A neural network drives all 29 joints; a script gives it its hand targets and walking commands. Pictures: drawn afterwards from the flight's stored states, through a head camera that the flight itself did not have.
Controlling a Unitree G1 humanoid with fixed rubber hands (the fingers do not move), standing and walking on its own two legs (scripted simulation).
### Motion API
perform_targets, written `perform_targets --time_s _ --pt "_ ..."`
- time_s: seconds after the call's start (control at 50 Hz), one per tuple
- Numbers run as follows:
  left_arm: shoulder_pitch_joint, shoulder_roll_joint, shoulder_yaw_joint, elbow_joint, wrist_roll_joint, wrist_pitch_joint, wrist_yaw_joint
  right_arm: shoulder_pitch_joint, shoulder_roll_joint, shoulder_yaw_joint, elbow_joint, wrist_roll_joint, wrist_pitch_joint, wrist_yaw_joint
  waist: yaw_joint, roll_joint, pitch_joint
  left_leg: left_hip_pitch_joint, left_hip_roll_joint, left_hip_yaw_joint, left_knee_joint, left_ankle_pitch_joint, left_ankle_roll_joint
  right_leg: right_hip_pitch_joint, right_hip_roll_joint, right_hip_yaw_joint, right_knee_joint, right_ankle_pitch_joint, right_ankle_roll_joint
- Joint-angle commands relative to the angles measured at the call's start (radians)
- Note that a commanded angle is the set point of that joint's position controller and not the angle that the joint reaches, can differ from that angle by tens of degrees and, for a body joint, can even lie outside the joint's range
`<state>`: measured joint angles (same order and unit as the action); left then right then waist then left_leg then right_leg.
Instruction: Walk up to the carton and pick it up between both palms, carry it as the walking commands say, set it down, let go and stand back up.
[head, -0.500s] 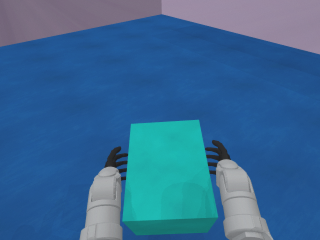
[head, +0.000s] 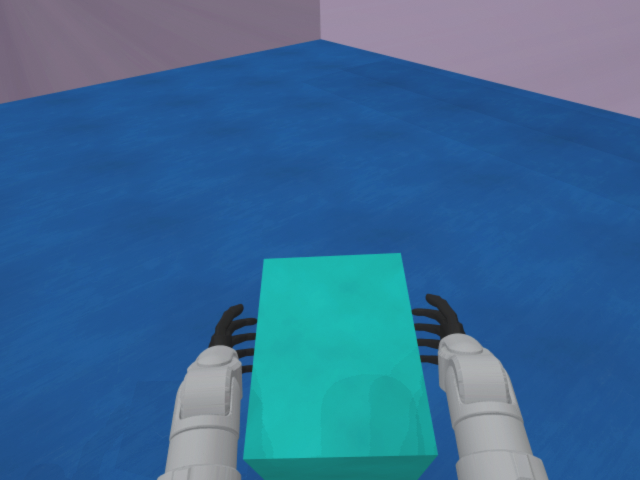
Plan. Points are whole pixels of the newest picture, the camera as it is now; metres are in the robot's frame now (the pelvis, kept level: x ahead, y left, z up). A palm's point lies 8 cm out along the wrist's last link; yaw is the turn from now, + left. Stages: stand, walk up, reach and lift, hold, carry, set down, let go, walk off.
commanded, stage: reach and lift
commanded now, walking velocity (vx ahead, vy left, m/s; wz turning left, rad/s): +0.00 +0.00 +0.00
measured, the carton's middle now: (336, 367) +0.32 +0.00 -0.04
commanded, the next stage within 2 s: hold in 0.32 s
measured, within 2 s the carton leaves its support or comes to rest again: neither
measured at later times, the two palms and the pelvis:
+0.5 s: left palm (223, 369) +0.27 +0.15 +0.05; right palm (458, 356) +0.28 -0.15 +0.05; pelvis -0.01 +0.00 +0.00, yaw +0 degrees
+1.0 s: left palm (224, 367) +0.27 +0.15 +0.05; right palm (459, 355) +0.28 -0.15 +0.05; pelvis -0.01 -0.01 +0.00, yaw +0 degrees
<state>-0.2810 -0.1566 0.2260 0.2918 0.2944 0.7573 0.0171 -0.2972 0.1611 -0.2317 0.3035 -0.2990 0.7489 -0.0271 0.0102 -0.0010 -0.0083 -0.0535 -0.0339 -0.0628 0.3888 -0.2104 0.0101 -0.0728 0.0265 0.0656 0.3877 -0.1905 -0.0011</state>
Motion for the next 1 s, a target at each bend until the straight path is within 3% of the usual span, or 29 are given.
perform_targets --time_s 0.0,0.52,0.98 --pt "-0.535 -0.964 -0.534 -0.083 -0.293 -0.055 -0.266 -0.501 1.0 0.531 -0.065 0.294 -0.045 0.274 -0.002 0.008 -0.258 0.018 -0.039 -0.037 -0.054 0.199 -0.006 0.084 0.054 0.024 -0.032 0.189 0.005" --pt "-0.591 -0.957 -0.526 -0.074 -0.299 -0.047 -0.287 -0.544 1.027 0.524 -0.034 0.297 -0.034 0.285 -0.001 0.0 -0.221 -0.033 -0.039 -0.022 -0.055 0.029 0.001 0.036 0.04 0.02 -0.033 0.034 0.002" --pt "-0.52 -0.962 -0.558 -0.121 -0.307 -0.039 -0.277 -0.481 1.0 0.555 -0.092 0.308 -0.03 0.277 -0.003 0.002 -0.243 -0.004 -0.041 -0.026 -0.053 0.141 -0.004 0.073 0.046 0.02 -0.035 0.152 0.005"
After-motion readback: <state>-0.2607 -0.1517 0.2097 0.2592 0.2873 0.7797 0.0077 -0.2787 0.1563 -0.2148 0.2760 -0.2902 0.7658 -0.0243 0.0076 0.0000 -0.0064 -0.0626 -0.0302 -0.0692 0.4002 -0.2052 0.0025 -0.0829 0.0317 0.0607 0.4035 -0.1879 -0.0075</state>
